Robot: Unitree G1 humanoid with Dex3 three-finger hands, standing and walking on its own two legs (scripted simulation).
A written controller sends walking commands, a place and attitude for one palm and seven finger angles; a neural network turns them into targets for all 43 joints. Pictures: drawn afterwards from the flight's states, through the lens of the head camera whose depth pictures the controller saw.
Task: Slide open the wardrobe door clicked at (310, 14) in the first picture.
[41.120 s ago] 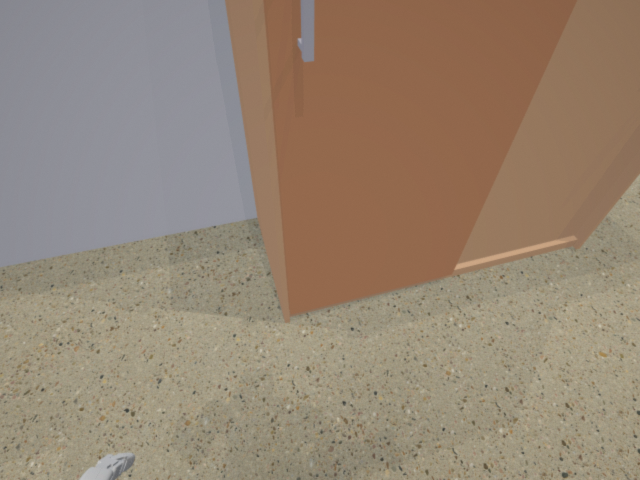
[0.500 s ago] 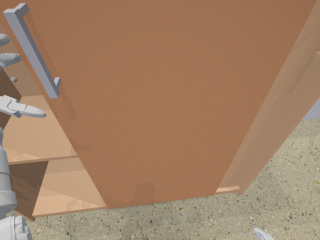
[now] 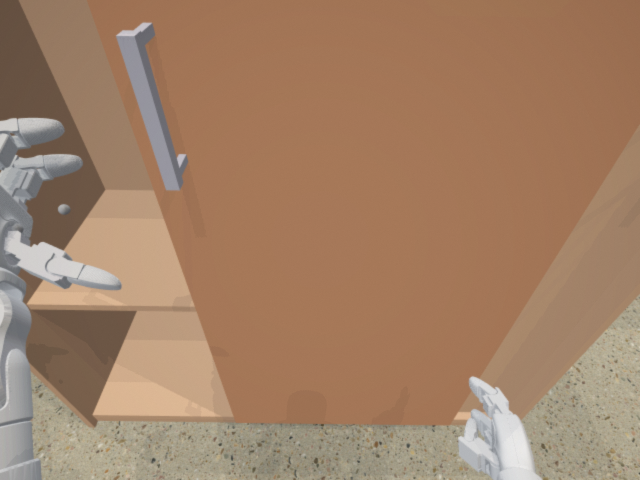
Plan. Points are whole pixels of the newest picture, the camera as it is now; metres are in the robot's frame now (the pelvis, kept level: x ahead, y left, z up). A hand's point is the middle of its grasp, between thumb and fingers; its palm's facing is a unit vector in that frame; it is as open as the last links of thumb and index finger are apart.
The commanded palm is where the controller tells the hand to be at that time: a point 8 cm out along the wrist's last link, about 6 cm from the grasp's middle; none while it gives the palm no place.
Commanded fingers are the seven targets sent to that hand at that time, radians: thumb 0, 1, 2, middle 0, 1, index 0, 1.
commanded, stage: draw the hand back to the body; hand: left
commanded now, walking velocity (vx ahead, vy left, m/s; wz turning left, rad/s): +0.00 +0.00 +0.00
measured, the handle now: (160, 112) +0.41 +0.25 +0.27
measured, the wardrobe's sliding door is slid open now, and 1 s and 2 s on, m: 0.43 0.43 0.43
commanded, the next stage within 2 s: step back with the hand held close in 1.70 s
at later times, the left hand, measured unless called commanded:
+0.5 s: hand (56, 259) +0.21 +0.27 +0.23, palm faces +0.16 -0.98 -0.07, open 14.6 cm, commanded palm +0.18 +0.32 +0.22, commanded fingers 0.00 -0.55 0.20 -0.25 -1.15 -0.25 -1.15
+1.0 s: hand (67, 296) +0.21 +0.28 +0.19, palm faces +0.52 -0.80 -0.30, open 12.0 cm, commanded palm +0.16 +0.31 +0.20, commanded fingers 0.00 0.36 0.64 -0.22 -0.62 -0.22 -0.62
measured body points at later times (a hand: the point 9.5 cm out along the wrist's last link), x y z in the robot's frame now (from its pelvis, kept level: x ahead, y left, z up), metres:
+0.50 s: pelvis +0.00 -0.01 +0.00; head -0.07 -0.03 +0.45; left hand +0.20 +0.32 +0.24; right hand +0.21 -0.23 -0.04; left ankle +0.03 +0.10 -0.73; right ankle +0.00 -0.11 -0.73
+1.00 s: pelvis +0.00 +0.00 +0.00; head -0.02 -0.02 +0.45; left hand +0.17 +0.32 +0.21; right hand +0.17 -0.23 -0.09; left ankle +0.03 +0.10 -0.73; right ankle +0.00 -0.11 -0.73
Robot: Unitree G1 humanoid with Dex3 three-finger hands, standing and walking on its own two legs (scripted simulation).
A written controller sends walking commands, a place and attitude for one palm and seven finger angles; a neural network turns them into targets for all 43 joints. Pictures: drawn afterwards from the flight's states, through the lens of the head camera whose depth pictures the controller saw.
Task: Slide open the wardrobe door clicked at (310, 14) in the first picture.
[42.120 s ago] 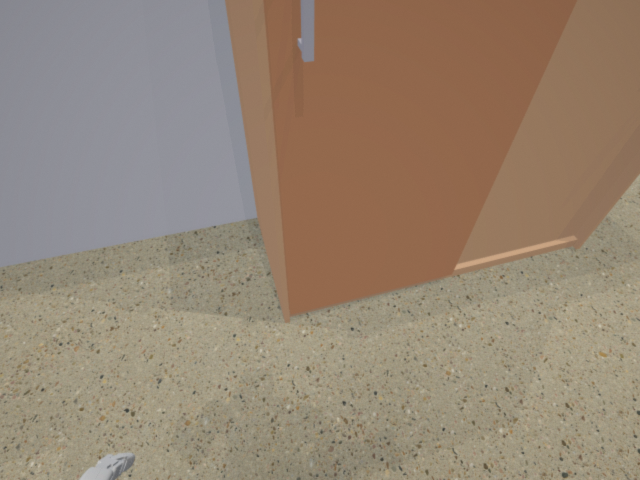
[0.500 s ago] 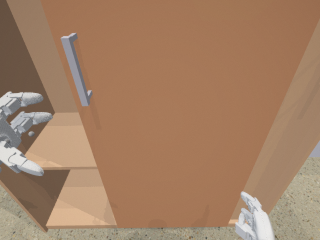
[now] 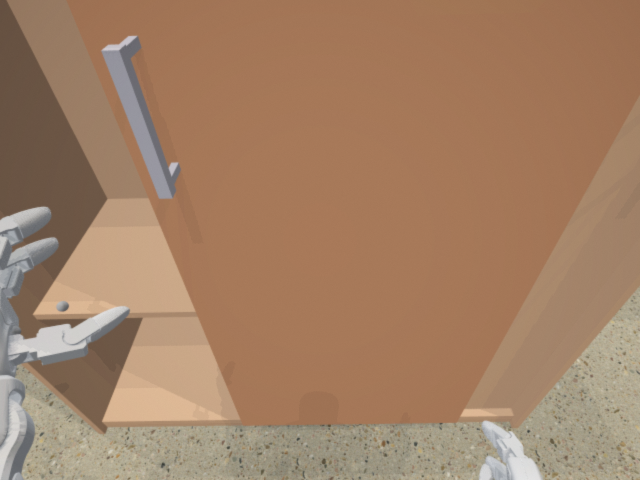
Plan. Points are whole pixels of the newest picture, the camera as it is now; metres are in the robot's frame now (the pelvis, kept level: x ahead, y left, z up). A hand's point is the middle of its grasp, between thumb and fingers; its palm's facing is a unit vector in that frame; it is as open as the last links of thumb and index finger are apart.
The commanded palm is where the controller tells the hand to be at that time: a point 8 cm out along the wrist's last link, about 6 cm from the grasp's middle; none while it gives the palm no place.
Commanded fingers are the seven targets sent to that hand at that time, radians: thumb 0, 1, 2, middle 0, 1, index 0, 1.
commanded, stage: draw the hand back to the body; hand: left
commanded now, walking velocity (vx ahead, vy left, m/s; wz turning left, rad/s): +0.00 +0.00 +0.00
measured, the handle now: (150, 123) +0.41 +0.26 +0.27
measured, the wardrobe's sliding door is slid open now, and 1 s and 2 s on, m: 0.43 0.43 0.43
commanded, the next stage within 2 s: step back with the hand held close in 0.70 s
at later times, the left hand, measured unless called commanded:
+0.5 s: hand (87, 320) +0.21 +0.27 +0.16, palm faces +0.45 -0.82 -0.35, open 7.6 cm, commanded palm +0.16 +0.30 +0.18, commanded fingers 0.00 0.90 0.90 -0.20 -0.30 -0.20 -0.30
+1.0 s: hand (86, 314) +0.21 +0.27 +0.17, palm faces +0.44 -0.80 -0.41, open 7.4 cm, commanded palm +0.15 +0.30 +0.18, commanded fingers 0.00 0.90 0.90 -0.20 -0.30 -0.20 -0.30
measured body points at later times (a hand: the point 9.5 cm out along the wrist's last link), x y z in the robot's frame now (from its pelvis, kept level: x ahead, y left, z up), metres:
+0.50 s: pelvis +0.02 +0.01 +0.00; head +0.00 -0.01 +0.45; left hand +0.18 +0.31 +0.18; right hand +0.23 -0.21 -0.07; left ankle +0.03 +0.10 -0.74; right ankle +0.00 -0.10 -0.74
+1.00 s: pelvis +0.01 +0.00 +0.00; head +0.00 -0.01 +0.45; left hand +0.18 +0.31 +0.19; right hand +0.19 -0.23 -0.08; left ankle +0.03 +0.10 -0.74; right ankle +0.00 -0.10 -0.74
